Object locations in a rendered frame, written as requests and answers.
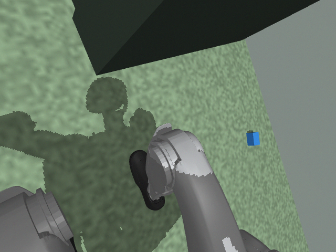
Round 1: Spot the right robot hand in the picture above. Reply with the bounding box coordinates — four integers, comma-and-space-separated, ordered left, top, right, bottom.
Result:
240, 229, 270, 252

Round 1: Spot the right robot foot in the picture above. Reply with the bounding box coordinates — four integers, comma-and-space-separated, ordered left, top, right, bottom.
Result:
129, 150, 165, 211

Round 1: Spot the sofa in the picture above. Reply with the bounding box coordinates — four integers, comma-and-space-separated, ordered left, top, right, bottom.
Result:
72, 0, 320, 76

